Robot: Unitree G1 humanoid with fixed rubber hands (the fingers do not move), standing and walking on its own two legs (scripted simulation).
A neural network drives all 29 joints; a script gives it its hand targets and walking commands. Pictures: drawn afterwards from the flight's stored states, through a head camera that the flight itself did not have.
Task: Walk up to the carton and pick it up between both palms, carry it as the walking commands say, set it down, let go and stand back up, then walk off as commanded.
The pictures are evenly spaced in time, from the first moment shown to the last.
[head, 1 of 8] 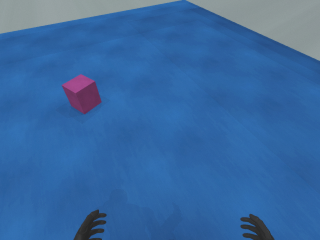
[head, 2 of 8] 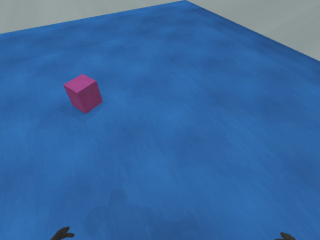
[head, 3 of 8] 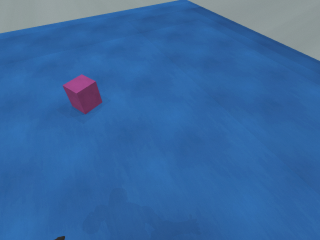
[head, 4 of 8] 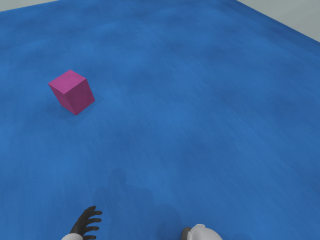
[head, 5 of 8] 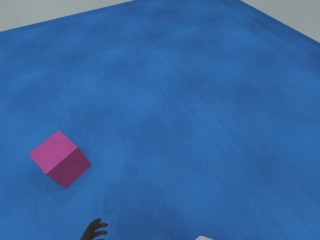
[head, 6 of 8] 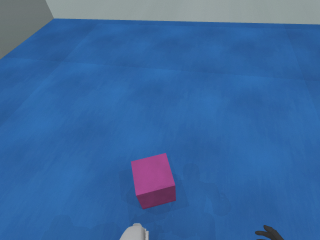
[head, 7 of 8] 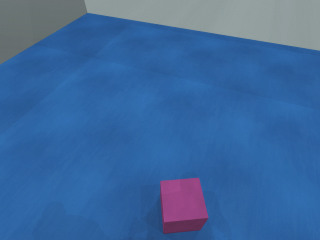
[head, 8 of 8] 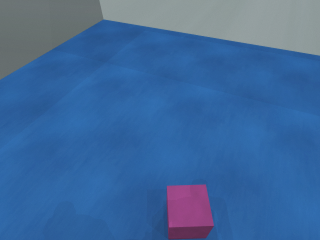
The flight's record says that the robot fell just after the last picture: no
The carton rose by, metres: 0.00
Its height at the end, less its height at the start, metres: +0.00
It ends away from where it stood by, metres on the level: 0.00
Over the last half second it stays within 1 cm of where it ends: yes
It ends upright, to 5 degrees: yes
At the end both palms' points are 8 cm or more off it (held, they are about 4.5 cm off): yes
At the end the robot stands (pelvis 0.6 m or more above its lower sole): yes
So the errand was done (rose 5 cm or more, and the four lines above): no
